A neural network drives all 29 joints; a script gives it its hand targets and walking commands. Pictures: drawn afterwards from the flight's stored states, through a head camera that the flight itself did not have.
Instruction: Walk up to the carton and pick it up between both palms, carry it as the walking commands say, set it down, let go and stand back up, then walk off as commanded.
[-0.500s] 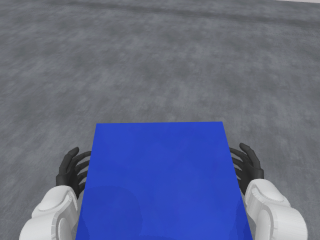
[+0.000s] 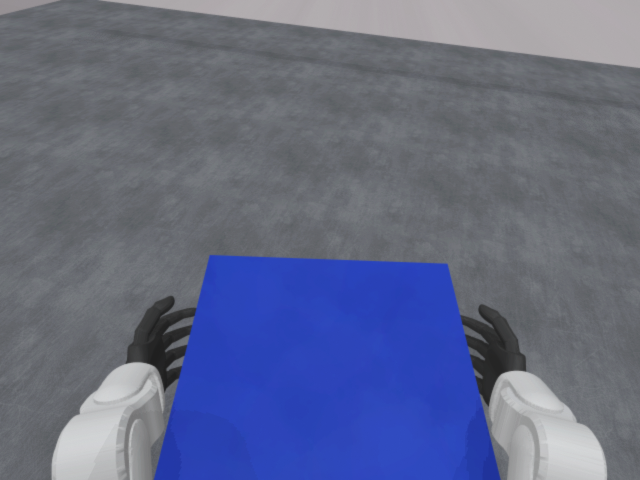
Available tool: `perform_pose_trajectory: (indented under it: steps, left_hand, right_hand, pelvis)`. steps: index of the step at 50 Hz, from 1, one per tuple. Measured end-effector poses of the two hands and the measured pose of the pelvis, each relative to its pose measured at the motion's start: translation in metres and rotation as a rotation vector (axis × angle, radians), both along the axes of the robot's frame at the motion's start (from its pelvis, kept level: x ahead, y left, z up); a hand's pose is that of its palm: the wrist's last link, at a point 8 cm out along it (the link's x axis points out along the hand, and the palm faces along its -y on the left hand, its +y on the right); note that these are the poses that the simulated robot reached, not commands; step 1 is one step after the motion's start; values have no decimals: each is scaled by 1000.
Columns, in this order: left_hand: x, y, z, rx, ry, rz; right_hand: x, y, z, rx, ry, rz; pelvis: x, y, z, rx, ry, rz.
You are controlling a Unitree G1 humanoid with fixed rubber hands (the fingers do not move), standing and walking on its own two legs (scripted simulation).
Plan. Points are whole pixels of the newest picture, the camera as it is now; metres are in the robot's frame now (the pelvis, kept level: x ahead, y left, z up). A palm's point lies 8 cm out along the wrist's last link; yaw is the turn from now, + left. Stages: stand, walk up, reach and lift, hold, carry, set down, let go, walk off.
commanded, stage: carry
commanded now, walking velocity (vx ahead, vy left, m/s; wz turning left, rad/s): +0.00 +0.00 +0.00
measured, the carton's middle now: (324, 396) +0.24 +0.00 +0.03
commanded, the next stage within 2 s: none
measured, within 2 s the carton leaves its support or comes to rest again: neither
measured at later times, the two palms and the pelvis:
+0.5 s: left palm (132, 416) +0.19 +0.18 +0.10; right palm (508, 410) +0.19 -0.18 +0.10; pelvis -0.04 +0.00 +0.00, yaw +1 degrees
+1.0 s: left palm (151, 379) +0.22 +0.18 +0.10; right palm (501, 376) +0.23 -0.19 +0.10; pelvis +0.00 -0.01 +0.00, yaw +1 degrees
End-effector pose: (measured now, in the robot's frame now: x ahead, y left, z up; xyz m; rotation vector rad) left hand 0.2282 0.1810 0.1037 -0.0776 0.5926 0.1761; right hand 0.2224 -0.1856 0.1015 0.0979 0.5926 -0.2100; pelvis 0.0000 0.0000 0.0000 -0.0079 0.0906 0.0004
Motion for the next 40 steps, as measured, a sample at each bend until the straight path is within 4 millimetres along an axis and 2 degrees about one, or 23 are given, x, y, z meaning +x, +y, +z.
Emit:
perform_pose_trajectory:
  steps: [4,7,17,27,40]
  left_hand:
    - [-18,-14,-3,-2,37,-4]
    - [-29,-15,-3,2,30,-2]
    - [-47,0,-6,-8,24,33]
    - [-40,4,-8,-20,25,38]
    - [-21,1,-7,-21,20,40]
  right_hand:
    - [-26,-14,-11,19,39,-19]
    - [-35,-15,-12,24,32,-18]
    - [-37,-1,-6,13,27,18]
    - [-29,4,-4,11,26,15]
    - [-10,1,-4,12,21,15]
  pelvis:
    - [-17,-3,1,-9,-27,-5]
    - [-27,-3,0,-12,-40,-2]
    - [-39,-4,-2,-4,-41,5]
    - [-35,-1,-1,1,-33,10]
    - [-16,-2,0,9,-27,9]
